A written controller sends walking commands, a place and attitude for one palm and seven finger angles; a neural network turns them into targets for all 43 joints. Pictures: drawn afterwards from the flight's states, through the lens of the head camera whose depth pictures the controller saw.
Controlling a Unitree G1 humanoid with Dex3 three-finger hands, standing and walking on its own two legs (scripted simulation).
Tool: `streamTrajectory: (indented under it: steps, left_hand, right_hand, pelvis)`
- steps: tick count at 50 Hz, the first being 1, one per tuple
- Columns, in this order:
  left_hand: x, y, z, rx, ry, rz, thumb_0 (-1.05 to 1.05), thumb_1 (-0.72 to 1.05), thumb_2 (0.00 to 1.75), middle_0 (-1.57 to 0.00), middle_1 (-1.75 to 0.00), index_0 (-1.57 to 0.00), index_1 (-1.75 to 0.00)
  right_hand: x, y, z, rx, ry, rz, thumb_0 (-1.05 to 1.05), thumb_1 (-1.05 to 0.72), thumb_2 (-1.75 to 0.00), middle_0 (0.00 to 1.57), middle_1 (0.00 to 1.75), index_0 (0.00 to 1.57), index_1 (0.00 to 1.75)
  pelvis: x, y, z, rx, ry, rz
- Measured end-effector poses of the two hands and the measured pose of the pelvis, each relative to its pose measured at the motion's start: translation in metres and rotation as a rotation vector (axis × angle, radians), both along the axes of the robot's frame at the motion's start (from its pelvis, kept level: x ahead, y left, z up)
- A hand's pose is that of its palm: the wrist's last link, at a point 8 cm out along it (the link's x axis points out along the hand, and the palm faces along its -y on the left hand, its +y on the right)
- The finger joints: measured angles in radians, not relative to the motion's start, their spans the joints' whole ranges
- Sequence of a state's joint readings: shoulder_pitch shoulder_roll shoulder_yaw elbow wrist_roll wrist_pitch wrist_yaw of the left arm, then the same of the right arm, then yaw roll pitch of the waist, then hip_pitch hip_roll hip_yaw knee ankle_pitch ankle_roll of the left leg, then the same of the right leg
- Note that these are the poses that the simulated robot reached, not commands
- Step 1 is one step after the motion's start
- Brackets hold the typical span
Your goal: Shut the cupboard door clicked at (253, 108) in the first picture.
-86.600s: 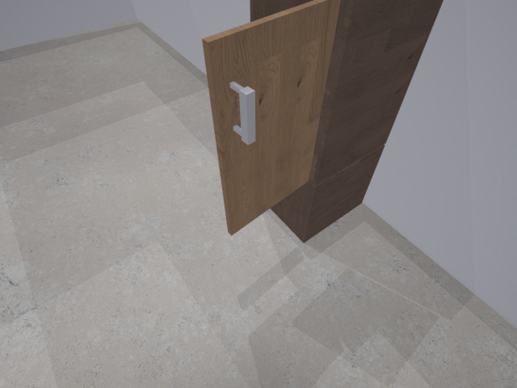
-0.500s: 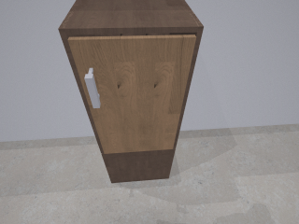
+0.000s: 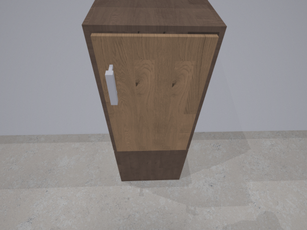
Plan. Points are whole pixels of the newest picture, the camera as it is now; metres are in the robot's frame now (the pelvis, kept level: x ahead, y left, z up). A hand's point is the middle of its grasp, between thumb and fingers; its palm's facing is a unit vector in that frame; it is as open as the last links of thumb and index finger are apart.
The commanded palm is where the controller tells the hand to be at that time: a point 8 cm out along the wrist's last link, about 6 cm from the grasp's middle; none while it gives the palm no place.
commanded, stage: look again from close up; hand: left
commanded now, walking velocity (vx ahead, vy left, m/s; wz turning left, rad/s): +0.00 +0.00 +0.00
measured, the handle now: (112, 85) +0.51 +0.17 +0.10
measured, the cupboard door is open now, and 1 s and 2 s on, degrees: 0 0 0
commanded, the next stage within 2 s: raise the hand and make a fist in 0.54 s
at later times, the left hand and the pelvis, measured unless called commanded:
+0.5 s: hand out of the picture +0.06 +0.15 -0.17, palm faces -0.01 -0.98 -0.20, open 7.4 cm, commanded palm none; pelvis +0.03 -0.03 +0.00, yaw +0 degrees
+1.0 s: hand (110, 206) +0.19 +0.13 -0.04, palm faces +0.10 -0.99 -0.01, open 6.5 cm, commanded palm +0.16 +0.19 -0.03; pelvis +0.01 -0.07 -0.08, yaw +1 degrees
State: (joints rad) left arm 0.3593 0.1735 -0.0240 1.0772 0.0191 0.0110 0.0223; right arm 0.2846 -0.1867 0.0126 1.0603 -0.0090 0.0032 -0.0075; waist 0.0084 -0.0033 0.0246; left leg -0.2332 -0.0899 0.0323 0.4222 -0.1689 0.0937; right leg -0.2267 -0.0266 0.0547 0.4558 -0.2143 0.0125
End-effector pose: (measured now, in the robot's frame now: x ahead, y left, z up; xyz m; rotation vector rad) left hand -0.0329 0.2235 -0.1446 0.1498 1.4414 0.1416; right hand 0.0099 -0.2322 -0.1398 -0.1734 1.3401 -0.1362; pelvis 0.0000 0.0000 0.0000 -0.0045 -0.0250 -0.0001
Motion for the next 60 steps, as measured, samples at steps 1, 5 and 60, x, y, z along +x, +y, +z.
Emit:
streamTrajectory:
  steps: [1,5,60]
  left_hand:
    - [-0.002,-0.002,0.0,-0.003,0.009,0.002,0.0,0.91,0.9,-0.2,-0.3,-0.2,-0.3]
    - [-0.005,-0.009,0.0,-0.013,0.029,0.007,0.0,0.91,0.9,-0.2,-0.3,-0.2,-0.3]
    - [0.189,-0.04,0.136,0.008,-1.489,-0.081,0.02,0.9,0.9,-0.54,-0.67,-0.54,-0.67]
  right_hand:
    - [0.003,0.0,0.0,0.001,-0.003,0.001,0.0,-0.91,-0.9,0.2,0.29,0.2,0.3]
    - [0.014,-0.001,0.001,0.004,-0.015,0.006,0.0,-0.91,-0.9,0.2,0.29,0.2,0.3]
    - [0.219,-0.057,0.006,-0.021,-0.827,0.228,0.01,-0.91,-0.9,0.2,0.29,0.2,0.3]
  pelvis:
    - [0.001,-0.001,0.0,0.0,0.002,0.0]
    - [0.005,-0.004,0.001,0.003,0.008,-0.002]
    - [0.007,-0.08,-0.087,-0.019,0.23,0.044]
